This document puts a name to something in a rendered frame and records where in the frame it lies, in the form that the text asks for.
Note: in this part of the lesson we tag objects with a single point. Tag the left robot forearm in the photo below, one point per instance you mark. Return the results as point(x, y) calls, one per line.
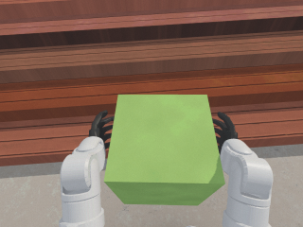
point(80, 185)

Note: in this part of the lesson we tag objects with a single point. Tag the right robot forearm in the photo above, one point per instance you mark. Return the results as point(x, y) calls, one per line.
point(249, 186)

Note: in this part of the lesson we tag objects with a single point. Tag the right robot hand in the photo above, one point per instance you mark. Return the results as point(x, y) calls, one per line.
point(227, 130)

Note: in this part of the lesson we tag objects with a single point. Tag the carton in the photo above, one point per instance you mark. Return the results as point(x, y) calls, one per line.
point(163, 150)

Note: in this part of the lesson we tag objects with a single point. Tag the left robot hand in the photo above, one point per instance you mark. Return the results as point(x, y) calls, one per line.
point(98, 130)

